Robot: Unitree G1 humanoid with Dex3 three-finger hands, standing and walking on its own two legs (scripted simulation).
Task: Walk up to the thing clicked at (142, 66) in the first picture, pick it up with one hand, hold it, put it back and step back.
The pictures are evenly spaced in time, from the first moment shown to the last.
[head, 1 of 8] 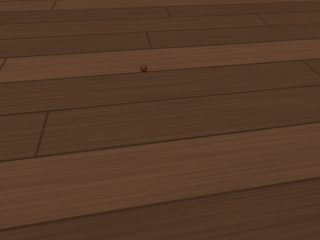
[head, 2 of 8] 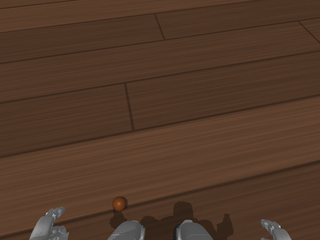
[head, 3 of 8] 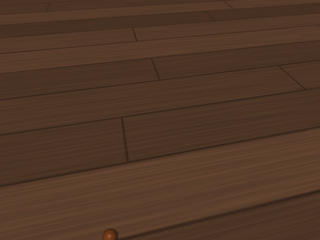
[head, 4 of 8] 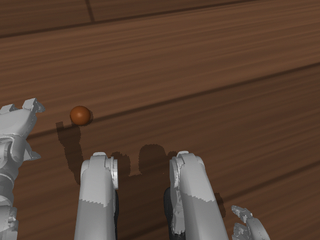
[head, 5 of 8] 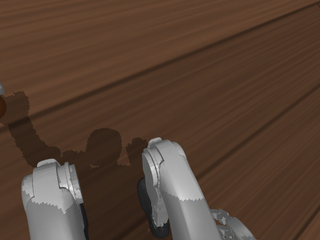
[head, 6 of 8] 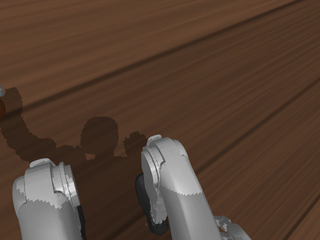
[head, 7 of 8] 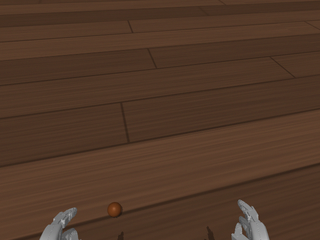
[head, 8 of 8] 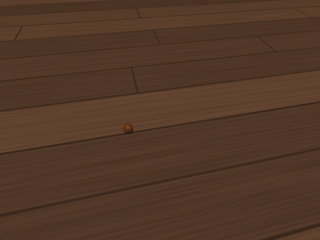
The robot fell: no
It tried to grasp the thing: yes
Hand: left
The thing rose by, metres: 0.67
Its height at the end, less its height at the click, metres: +0.00
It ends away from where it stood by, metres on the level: 0.00
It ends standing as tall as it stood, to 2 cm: yes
